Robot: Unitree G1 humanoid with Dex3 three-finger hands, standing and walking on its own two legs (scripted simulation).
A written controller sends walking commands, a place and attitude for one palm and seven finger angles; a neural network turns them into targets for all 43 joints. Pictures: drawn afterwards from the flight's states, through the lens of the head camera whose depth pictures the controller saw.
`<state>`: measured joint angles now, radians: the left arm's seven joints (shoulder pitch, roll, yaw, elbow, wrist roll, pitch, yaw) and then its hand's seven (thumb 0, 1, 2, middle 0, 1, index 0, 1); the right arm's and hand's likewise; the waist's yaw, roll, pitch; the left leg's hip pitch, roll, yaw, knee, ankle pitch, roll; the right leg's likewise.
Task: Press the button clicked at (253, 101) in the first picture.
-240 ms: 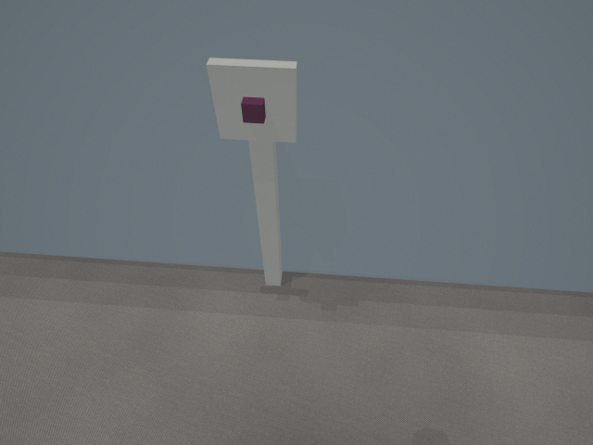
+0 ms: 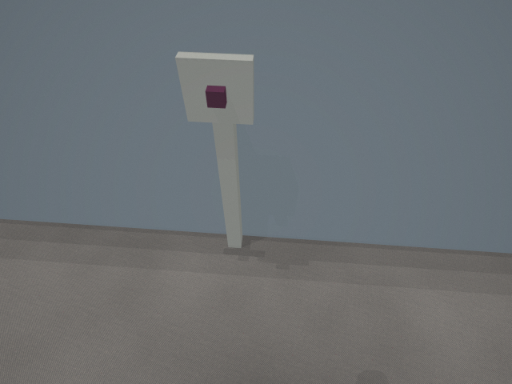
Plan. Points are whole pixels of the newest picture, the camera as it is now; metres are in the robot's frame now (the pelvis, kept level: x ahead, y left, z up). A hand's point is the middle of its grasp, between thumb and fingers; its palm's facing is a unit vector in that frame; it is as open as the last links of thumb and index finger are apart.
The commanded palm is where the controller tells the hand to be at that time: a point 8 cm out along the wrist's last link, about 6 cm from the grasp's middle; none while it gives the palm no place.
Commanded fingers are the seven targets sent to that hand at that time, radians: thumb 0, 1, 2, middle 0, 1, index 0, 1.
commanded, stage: stand and wait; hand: left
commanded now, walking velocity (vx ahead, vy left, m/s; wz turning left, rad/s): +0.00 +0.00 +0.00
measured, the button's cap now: (216, 96) +0.74 +0.14 +0.04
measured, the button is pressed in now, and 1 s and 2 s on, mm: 0 0 0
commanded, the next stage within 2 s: look at it before walking up in 0.06 s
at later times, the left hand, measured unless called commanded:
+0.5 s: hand out of the picture +0.02 +0.19 -0.17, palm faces +0.01 -0.97 -0.23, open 7.4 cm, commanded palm none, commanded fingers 0.00 0.90 0.90 -0.20 -0.30 -0.20 -0.30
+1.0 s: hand out of the picture +0.03 +0.18 -0.18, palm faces +0.02 -0.98 -0.21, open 7.4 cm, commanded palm none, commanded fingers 0.00 0.90 0.90 -0.20 -0.30 -0.20 -0.30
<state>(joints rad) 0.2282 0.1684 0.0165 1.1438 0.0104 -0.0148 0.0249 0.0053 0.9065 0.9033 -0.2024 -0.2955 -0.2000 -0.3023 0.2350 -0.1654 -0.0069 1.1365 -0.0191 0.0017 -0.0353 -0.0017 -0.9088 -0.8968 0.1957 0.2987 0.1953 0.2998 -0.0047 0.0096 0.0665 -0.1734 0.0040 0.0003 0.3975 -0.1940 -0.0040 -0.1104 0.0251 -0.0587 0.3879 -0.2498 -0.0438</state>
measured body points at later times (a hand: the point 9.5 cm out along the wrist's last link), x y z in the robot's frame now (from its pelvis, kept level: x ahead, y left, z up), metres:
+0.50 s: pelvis +0.00 -0.01 +0.00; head +0.03 -0.01 +0.45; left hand +0.02 +0.24 -0.15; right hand +0.02 -0.24 -0.16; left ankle +0.01 +0.12 -0.74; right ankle -0.02 -0.09 -0.74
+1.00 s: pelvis +0.02 -0.01 +0.00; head +0.04 -0.01 +0.45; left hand +0.03 +0.23 -0.16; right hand +0.02 -0.24 -0.17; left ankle +0.01 +0.12 -0.74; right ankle -0.02 -0.09 -0.74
